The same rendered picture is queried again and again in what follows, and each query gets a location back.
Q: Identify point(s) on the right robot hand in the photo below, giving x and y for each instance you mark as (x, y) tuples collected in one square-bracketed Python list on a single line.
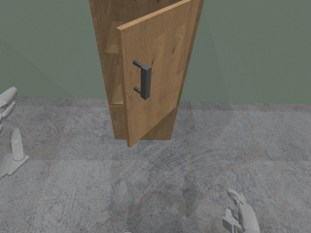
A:
[(244, 217)]

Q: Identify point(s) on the cupboard door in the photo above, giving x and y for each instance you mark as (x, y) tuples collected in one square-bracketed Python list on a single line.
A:
[(162, 40)]

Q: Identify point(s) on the handle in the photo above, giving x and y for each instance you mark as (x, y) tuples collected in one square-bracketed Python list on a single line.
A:
[(145, 80)]

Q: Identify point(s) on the left robot hand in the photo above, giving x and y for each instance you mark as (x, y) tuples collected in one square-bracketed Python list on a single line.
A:
[(11, 161)]

